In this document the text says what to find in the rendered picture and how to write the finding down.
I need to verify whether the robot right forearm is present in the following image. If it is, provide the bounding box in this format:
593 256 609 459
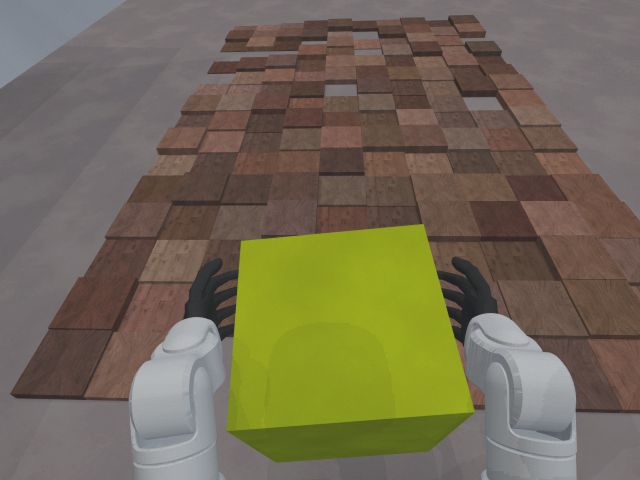
464 313 577 480

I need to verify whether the robot right hand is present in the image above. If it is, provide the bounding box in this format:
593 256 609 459
436 257 498 346

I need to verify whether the robot left hand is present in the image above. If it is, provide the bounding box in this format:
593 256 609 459
183 258 239 341

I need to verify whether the robot left forearm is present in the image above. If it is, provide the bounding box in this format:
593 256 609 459
129 317 226 480

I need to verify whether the carton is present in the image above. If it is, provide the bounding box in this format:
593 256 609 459
227 224 475 463

